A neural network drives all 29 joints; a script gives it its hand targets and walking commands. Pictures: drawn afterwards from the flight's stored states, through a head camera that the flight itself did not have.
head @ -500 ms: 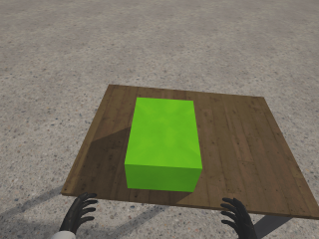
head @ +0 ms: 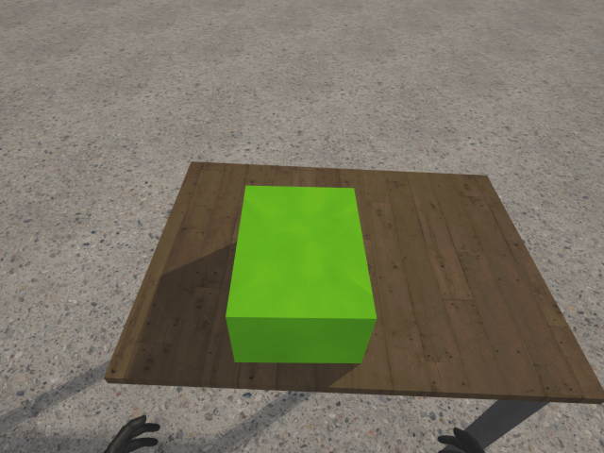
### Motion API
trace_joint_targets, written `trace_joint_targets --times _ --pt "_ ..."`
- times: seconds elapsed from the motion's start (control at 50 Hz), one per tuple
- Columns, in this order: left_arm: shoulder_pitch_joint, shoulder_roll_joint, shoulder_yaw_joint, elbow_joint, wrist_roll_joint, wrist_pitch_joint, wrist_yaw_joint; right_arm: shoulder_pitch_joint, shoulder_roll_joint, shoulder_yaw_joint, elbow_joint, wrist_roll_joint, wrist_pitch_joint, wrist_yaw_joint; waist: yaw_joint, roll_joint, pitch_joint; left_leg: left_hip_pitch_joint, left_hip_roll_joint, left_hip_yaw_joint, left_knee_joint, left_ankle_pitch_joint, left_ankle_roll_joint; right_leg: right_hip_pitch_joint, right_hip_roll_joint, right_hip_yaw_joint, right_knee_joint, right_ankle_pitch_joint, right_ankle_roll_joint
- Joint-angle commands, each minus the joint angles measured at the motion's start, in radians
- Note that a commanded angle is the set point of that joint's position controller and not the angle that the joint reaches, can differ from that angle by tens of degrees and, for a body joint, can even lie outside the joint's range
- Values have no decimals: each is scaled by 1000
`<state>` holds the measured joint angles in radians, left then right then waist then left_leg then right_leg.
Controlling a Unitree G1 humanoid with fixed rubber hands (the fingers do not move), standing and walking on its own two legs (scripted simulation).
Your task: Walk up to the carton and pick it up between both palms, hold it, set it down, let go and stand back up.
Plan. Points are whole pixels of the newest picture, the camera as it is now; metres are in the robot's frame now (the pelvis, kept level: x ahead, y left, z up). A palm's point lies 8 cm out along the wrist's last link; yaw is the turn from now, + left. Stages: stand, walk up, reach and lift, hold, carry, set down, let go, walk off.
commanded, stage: stand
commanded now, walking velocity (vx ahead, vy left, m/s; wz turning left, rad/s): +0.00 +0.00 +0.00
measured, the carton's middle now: (299, 267) +0.46 +0.01 -0.06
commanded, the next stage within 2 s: none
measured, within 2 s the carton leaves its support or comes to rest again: neither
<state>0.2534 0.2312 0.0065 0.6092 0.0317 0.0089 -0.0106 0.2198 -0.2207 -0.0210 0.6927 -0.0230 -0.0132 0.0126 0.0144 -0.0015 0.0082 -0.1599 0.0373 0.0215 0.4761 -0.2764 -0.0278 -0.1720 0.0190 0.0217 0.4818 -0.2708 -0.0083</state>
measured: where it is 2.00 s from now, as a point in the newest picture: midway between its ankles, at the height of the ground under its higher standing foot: outside the picture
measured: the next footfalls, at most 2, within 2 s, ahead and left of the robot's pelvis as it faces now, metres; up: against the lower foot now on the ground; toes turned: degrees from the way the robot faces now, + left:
none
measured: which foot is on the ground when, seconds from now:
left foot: down 0.00-1.00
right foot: down 0.00-1.00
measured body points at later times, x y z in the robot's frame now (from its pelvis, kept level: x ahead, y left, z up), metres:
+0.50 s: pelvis -0.01 +0.01 +0.00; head -0.03 +0.01 +0.45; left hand +0.05 +0.25 -0.14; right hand +0.00 -0.25 -0.14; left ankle -0.01 +0.13 -0.74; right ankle -0.01 -0.11 -0.74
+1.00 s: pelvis -0.01 +0.02 +0.00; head -0.02 +0.02 +0.45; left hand -0.01 +0.24 -0.16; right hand -0.04 -0.21 -0.15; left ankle -0.01 +0.13 -0.74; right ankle -0.01 -0.11 -0.74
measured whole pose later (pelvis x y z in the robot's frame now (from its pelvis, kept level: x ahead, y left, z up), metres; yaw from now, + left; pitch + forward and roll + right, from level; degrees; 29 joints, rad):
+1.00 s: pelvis -0.01 +0.02 +0.00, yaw -2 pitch -2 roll +0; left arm 0.33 0.14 -0.01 1.08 0.01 0.00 0.03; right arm 0.35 -0.17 -0.03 1.09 -0.02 0.01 -0.03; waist -0.01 0.00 0.01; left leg -0.15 0.01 0.07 0.42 -0.24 0.01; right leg -0.18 -0.01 0.07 0.44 -0.23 0.03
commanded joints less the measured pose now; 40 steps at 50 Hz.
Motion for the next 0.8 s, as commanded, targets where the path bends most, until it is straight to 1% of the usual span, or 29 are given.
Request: trace_joint_targets --times 0.0,0.02,0.04,0.06,0.08,0.1,0.12,0.14,0.16,0.2,0.22,0.26,0.28,0.34,0.38,0.42,0.48,0.5,0.52,0.56,0.6,0.62,0.66,0.68,0.7,0.72,0.74,0.76,0.78 --pt "9 119 49 -45 6 -14 -4 11 -119 -46 -81 -3 25 3 -4 -94 -5 -95 58 -32 -26 85 0 -70 -94 58 -59 273 28" --pt "46 124 55 -30 10 -11 8 34 -112 -43 -55 -20 26 1 12 -78 26 -129 53 -32 -33 74 12 -68 -100 64 -62 242 25" --pt "28 147 64 -29 8 -9 14 41 -126 -51 -54 -15 23 -4 -7 -11 27 -88 53 -14 -23 86 10 -130 -100 89 -73 246 14" --pt "4 129 52 -31 6 -16 15 43 -157 -58 -46 -19 25 -9 -19 -55 14 -90 55 -35 -46 70 20 -121 -104 81 -77 198 17" --pt "-25 117 44 -36 -6 -16 12 42 -116 -51 -54 -13 23 -4 -33 -32 -4 -74 55 -24 -54 82 15 -145 -97 83 -81 140 11" --pt "14 105 44 -13 -6 -22 3 -1 -164 -66 -51 -14 20 -1 -3 7 -12 -45 66 -50 -57 86 18 -166 -76 91 -83 127 7" --pt "32 132 54 -9 7 -22 8 18 -166 -67 -42 -16 22 3 -9 12 -21 -80 58 -47 -57 55 25 -108 -75 81 -88 109 12" --pt "2 131 50 -5 14 -30 10 48 -165 -64 -43 -14 21 -4 -23 -1 -6 -67 55 -31 -33 102 10 -127 -91 98 -97 142 0" --pt "49 145 52 34 11 -31 6 119 -150 -65 -9 -5 18 2 -37 47 -1 -25 64 -43 -56 90 16 -145 -94 107 -93 176 -11" --pt "80 137 52 77 -5 -32 16 165 -138 -62 37 -2 8 -5 -50 59 -51 -14 57 -21 -52 139 23 -108 -84 93 -70 231 5" --pt "86 121 42 67 -4 -36 16 148 -128 -54 33 -4 10 -7 -15 59 -22 -62 60 -36 -55 106 30 -75 -91 84 -79 203 3" --pt "95 91 41 101 2 -25 20 177 -110 -45 52 -8 10 -9 -36 -59 35 -89 57 -42 -80 34 25 -112 -90 103 -109 95 -3" --pt "123 123 38 121 -10 -26 20 140 -162 -65 54 -6 11 -11 -23 -84 28 -72 71 -67 -91 32 35 -126 -84 90 -117 96 11" --pt "138 74 27 148 -9 -32 17 151 -157 -66 81 -11 7 -15 4 5 21 -93 63 -38 -94 43 28 -91 -87 107 -112 137 -3" --pt "66 120 47 167 -1 -24 24 180 -130 -57 118 -8 2 -12 -33 -34 71 -96 54 -27 -109 34 24 -118 -88 108 -130 68 4" --pt "105 116 47 182 -4 -31 20 151 -134 -49 134 -2 8 -20 -8 -36 32 -87 65 -39 -139 45 34 -86 -76 95 -116 93 4" --pt "136 141 57 235 -7 -30 27 159 -99 -47 166 -3 3 -19 -14 39 35 -82 58 -37 -149 -10 42 -78 -82 106 -135 74 3" --pt "138 134 56 247 -19 -27 32 162 -120 -48 179 -8 -1 -24 -13 -70 84 -100 60 -53 -155 -9 34 -90 -67 102 -141 55 4" --pt "133 112 50 252 -17 -28 27 177 -119 -46 206 4 5 -29 -4 20 80 -95 58 -42 -157 20 34 -81 -81 111 -141 71 -9" --pt "149 85 37 290 -13 -27 32 218 -105 -45 234 -2 15 -33 -30 -20 137 -64 63 -47 -151 52 44 -143 -76 107 -145 70 -5" --pt "156 59 28 301 -17 -28 29 188 -91 -43 238 11 10 -31 -16 -65 138 -96 68 -56 -173 26 45 -116 -75 102 -154 88 6" --pt "195 16 15 348 -25 -25 27 199 -86 -40 269 5 4 -29 -6 -5 71 -31 64 -59 -163 -10 52 -100 -70 97 -143 85 3" --pt "104 38 18 333 2 -30 37 213 -66 -42 271 13 12 -32 -56 59 88 -21 56 -26 -159 19 34 -105 -79 109 -150 80 1" --pt "111 39 21 339 -7 -34 36 171 -41 -22 281 2 14 -36 -20 10 66 -36 63 -51 -167 6 49 -75 -72 101 -147 118 3" --pt "129 99 35 344 -15 -27 34 186 -79 -36 281 2 17 -40 -17 -21 112 -57 51 -48 -167 26 47 -113 -63 96 -144 85 0" --pt "116 28 13 358 -3 -36 30 212 -48 -33 296 14 22 -40 -44 -31 102 -33 53 -39 -166 33 39 -83 -75 87 -151 80 11" --pt "145 57 27 369 -15 -28 30 190 -41 -22 302 10 16 -36 -13 -15 68 6 58 -35 -153 32 45 -114 -68 97 -150 103 17" --pt "149 65 23 385 -16 -24 35 165 -101 -42 300 10 12 -31 -32 53 118 -43 63 -45 -174 -6 53 -112 -67 103 -167 81 6" --pt "146 83 29 394 -11 -27 44 167 -121 -49 306 13 5 -35 -27 35 125 -47 51 -50 -159 11 47 -117 -73 102 -156 76 0"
